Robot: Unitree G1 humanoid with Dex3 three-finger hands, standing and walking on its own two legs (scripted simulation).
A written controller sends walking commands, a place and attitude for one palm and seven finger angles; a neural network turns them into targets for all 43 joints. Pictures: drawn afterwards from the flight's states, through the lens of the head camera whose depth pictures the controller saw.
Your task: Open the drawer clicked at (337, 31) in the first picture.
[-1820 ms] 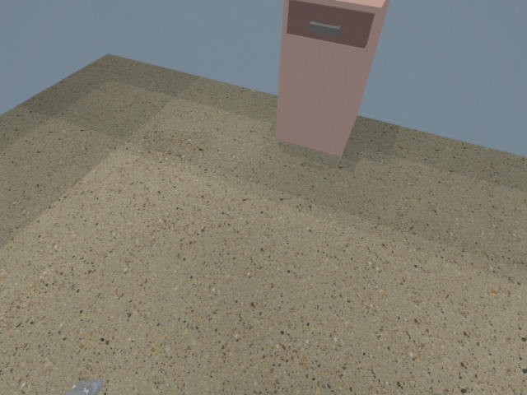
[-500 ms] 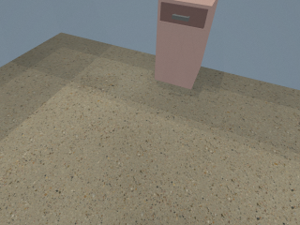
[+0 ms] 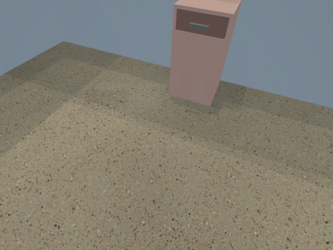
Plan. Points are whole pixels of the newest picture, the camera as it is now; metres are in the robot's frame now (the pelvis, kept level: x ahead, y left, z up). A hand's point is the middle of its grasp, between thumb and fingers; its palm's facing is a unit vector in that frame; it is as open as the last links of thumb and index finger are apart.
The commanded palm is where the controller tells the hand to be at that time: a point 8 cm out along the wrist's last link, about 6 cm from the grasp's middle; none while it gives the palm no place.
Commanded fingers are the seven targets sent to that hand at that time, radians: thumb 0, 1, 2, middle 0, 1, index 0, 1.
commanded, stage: walk to a spot facing it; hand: left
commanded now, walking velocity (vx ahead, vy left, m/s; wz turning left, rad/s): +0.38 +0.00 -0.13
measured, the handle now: (199, 25) +1.54 -0.13 -0.06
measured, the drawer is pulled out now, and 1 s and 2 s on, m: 0.00 0.00 0.00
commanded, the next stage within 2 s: turn to face it in 1.34 s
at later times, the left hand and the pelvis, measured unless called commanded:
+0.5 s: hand (128, 205) +0.29 +0.14 -0.17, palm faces -0.05 -0.97 -0.23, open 7.3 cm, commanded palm none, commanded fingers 0.00 0.90 0.90 -0.20 -0.30 -0.20 -0.30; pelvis +0.18 -0.05 -0.01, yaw -3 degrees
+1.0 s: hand (125, 176) +0.39 +0.17 -0.17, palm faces +0.01 -0.99 -0.15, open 7.4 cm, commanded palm none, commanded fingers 0.00 0.90 0.90 -0.20 -0.30 -0.20 -0.30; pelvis +0.40 -0.01 +0.01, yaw -4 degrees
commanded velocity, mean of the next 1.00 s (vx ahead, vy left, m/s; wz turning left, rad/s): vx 0.38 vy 0.00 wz -0.06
